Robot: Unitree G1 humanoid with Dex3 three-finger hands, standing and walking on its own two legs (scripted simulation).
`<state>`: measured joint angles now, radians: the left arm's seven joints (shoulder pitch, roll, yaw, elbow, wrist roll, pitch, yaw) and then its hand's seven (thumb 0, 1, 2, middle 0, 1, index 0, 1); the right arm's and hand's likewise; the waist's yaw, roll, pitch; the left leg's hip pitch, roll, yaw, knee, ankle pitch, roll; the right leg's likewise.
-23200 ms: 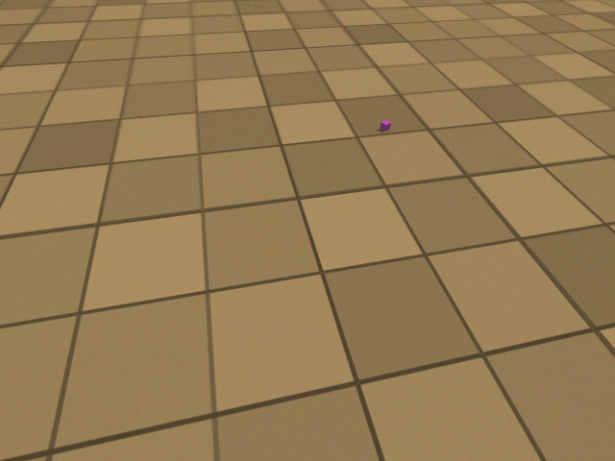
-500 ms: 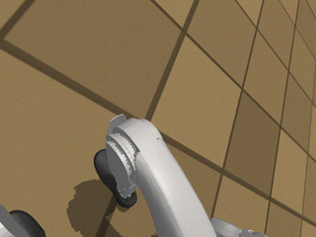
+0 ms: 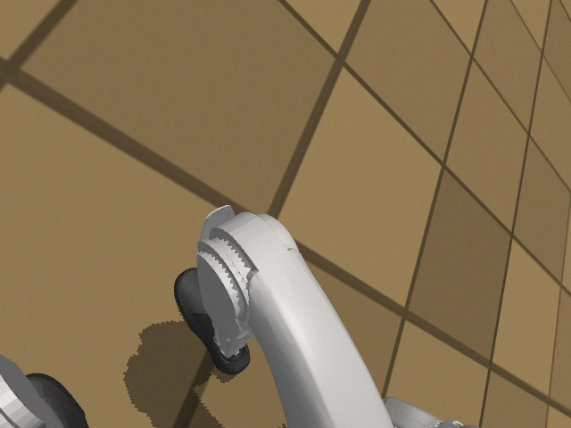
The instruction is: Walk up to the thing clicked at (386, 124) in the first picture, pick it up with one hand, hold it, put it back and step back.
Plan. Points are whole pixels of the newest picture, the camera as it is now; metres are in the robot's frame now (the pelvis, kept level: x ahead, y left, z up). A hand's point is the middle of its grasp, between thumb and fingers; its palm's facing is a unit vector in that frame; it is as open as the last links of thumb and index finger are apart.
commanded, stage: settle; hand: left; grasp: from above
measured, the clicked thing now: out of the picture +0.46 +0.32 -0.29
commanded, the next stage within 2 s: lift in 0.62 s
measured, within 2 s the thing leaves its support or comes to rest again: leaves its support in 0.04 s
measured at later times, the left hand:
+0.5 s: hand out of the picture +0.45 +0.33 -0.16, palm faces -0.08 -0.45 -0.89, open 4.6 cm
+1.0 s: hand out of the picture +0.45 +0.33 -0.11, palm faces -0.04 -0.45 -0.89, open 4.7 cm
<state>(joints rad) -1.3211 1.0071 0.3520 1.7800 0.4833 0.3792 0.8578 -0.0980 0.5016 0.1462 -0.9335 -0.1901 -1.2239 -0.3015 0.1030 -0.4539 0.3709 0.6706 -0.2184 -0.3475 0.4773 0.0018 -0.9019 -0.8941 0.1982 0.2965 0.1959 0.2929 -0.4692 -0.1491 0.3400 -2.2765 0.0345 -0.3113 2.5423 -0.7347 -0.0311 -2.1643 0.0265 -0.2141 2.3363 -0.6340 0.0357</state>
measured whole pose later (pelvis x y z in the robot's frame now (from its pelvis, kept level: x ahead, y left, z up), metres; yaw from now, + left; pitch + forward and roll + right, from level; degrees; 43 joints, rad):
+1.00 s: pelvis +0.00 -0.01 +0.04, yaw +6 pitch +34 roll -7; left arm -1.28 0.71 0.37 1.63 0.65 0.54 0.63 -0.11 0.53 0.09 -0.97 -0.14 -1.27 -0.24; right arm 0.19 -0.37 0.07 0.91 -0.15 -0.28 0.40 0.00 -0.91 -0.90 0.20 0.30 0.20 0.29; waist -0.32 0.05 0.03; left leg -2.27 0.06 -0.15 2.35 -0.69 -0.02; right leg -2.23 0.01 -0.09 2.25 -0.62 0.02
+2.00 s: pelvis +0.05 -0.03 +0.33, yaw +12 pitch +22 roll +0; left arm -0.82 0.24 0.06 1.28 0.48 0.83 0.55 -0.09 0.46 0.25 -0.94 -0.19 -1.19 -0.32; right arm 0.19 -0.28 -0.01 0.93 0.02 -0.20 0.07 0.01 -0.89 -0.90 0.20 0.30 0.20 0.29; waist -0.12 0.04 -0.23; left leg -1.18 0.09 -0.03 1.34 -0.54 -0.06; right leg -1.19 0.02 -0.04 1.33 -0.53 -0.04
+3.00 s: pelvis +0.10 +0.00 +0.43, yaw +12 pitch +9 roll +0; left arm -0.68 0.13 -0.04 1.08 0.47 0.92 0.50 -0.10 0.53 0.23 -0.83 -0.31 -1.11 -0.44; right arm 0.19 -0.27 -0.01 0.89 0.01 -0.12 0.10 0.01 -0.89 -0.89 0.20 0.30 0.20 0.29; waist -0.05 0.03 -0.13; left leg -0.54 0.05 0.03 0.76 -0.38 -0.03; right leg -0.56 -0.01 -0.01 0.78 -0.38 0.00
